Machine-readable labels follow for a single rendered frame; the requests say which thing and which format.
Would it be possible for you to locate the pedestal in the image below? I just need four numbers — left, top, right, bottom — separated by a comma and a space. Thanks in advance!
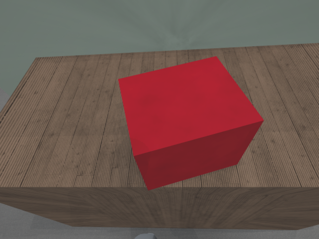
0, 43, 319, 230

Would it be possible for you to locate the carton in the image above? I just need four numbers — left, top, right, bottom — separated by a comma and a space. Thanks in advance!
118, 56, 264, 190

